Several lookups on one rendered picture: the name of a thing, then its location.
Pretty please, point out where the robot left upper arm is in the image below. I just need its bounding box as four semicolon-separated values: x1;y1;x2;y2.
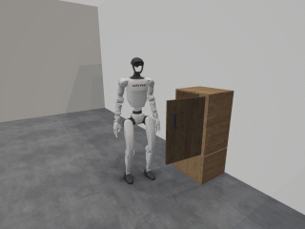
146;77;155;102

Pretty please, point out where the robot torso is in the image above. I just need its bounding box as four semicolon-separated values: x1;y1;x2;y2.
126;76;149;125

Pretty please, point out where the robot left hand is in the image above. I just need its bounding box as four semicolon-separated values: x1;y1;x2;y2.
153;117;161;133

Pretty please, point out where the cupboard door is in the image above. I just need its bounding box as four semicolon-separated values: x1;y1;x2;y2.
165;96;206;165

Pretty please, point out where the handle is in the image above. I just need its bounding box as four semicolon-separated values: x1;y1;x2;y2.
171;113;177;129

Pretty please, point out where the left robot forearm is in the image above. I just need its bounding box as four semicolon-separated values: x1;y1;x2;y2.
150;100;158;118

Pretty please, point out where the right robot forearm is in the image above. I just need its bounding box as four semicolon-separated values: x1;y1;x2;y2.
114;97;122;122

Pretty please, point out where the robot right hand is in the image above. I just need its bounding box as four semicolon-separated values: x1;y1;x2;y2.
113;121;122;138

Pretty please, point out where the robot right shin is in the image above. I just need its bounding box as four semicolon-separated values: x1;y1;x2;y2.
125;150;133;175

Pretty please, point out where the robot right upper arm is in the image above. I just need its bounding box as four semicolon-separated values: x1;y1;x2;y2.
117;78;129;104

